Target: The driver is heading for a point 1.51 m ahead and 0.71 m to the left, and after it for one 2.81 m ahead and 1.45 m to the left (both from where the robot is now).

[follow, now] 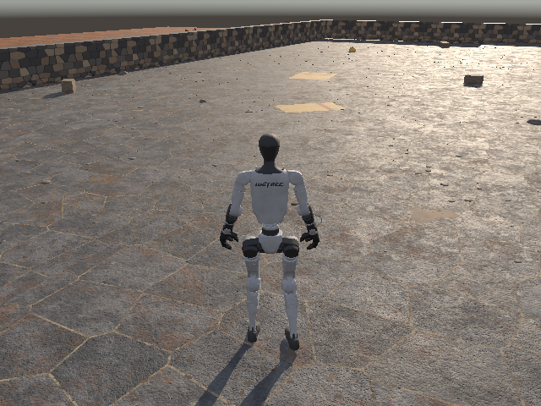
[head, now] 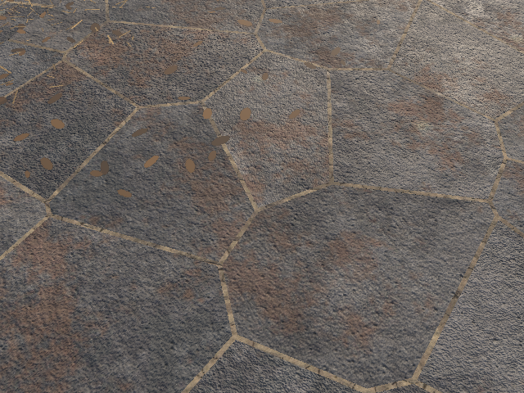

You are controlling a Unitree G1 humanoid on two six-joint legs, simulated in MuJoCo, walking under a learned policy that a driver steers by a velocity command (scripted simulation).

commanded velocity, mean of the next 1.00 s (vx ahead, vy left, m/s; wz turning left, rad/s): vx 0.01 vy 0.00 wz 0.45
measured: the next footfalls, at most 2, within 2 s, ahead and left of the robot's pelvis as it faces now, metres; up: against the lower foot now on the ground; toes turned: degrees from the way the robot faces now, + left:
right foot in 0.16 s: +0.04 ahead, -0.14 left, +0.00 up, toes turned +11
left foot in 0.56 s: +0.02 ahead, +0.12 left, +0.00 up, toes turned +21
